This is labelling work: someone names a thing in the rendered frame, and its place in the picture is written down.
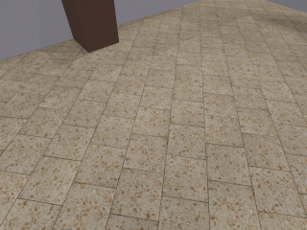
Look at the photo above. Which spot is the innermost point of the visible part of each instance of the cabinet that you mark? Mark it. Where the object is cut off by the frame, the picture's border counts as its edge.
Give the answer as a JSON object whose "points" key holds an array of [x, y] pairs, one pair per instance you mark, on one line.
{"points": [[92, 23]]}

